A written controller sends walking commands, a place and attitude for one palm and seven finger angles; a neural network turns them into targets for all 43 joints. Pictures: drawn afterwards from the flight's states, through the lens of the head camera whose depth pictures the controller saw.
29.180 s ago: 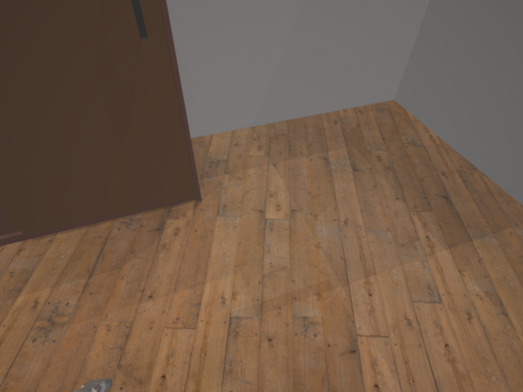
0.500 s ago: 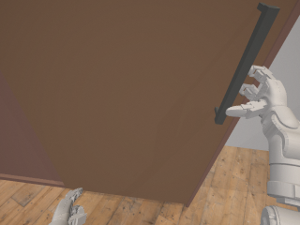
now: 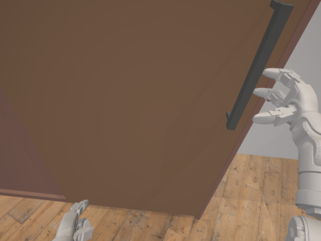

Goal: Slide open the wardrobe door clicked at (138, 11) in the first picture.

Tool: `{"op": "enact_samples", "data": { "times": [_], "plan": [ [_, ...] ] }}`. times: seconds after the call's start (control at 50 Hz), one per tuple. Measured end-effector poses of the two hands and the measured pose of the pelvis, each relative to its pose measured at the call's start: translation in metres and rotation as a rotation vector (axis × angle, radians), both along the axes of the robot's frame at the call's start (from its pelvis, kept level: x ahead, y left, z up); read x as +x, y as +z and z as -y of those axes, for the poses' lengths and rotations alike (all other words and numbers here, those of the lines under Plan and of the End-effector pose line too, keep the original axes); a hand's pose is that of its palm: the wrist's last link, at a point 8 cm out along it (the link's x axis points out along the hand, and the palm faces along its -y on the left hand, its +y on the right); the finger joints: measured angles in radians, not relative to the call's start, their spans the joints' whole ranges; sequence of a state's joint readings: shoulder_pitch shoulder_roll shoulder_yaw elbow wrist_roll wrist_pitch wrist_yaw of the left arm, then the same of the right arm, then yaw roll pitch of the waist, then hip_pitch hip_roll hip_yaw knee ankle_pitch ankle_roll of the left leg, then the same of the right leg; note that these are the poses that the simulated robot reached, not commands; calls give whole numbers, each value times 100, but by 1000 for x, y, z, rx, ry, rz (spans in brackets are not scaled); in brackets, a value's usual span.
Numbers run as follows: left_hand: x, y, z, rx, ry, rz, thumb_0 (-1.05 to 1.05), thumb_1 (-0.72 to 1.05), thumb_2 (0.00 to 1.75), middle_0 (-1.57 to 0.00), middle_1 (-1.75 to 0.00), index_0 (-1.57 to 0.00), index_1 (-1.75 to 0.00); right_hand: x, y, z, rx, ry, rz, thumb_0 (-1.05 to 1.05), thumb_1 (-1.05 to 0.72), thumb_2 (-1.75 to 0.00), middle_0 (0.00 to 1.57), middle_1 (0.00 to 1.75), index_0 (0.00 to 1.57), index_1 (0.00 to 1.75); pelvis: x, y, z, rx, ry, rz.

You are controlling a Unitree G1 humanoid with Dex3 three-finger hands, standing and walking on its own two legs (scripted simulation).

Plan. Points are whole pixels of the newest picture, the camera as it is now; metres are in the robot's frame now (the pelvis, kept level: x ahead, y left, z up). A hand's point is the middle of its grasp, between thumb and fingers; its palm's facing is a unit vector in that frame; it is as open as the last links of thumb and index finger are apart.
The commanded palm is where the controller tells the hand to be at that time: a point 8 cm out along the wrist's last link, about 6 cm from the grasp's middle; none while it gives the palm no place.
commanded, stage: move the hooked fingers beside the handle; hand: right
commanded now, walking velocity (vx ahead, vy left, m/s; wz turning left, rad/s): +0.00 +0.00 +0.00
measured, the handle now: (249, 75) +0.45 -0.18 +0.25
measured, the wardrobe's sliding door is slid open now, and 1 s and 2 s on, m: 0.00 0.00 0.00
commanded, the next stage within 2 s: feel for the door with the fingertips in 1.42 s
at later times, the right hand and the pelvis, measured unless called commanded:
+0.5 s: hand (276, 99) +0.38 -0.23 +0.23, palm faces +0.06 +1.00 -0.01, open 14.0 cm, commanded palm +0.35 -0.28 +0.23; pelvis +0.00 -0.01 +0.00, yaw +0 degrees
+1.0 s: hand (276, 99) +0.38 -0.23 +0.23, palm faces +0.06 +1.00 -0.01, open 14.0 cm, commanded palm +0.35 -0.28 +0.23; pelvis +0.00 -0.01 +0.00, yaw +0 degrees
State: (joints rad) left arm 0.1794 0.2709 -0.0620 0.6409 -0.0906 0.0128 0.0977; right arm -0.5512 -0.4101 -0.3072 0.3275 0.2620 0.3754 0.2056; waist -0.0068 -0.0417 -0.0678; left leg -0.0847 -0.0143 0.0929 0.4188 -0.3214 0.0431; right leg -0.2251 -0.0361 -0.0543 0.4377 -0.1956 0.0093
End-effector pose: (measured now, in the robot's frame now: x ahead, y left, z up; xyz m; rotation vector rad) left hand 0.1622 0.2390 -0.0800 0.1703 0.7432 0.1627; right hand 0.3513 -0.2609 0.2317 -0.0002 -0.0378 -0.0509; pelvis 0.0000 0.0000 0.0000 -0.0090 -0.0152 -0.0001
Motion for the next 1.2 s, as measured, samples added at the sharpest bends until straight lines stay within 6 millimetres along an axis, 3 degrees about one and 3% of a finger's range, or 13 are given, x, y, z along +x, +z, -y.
{"op": "enact_samples", "data": {
  "times": [0.38,0.72,0.94,1.2],
  "plan": [
    [-27,-5,0,24,38,-48,1,90,90,-20,-30,-20,-30,2,-4,20,-14,-9,-3,-1,50,-30,30,120,30,120,-4,0,11,9,5,-5],
    [-21,-2,7,14,32,-34,1,90,90,-20,-30,-20,-30,3,-3,31,-16,-21,4,-1,50,-30,30,120,30,120,-1,1,15,9,9,-10],
    [-8,-1,9,12,12,-17,1,90,90,-20,-30,-20,-30,4,-1,17,-10,8,3,-1,50,-30,30,120,30,120,0,1,13,8,3,-10],
    [-7,-2,0,13,14,-21,1,90,90,-20,-30,-20,-30,-4,0,24,-28,-19,4,-1,50,-30,30,120,30,120,3,0,6,5,0,-5]
  ]
}}
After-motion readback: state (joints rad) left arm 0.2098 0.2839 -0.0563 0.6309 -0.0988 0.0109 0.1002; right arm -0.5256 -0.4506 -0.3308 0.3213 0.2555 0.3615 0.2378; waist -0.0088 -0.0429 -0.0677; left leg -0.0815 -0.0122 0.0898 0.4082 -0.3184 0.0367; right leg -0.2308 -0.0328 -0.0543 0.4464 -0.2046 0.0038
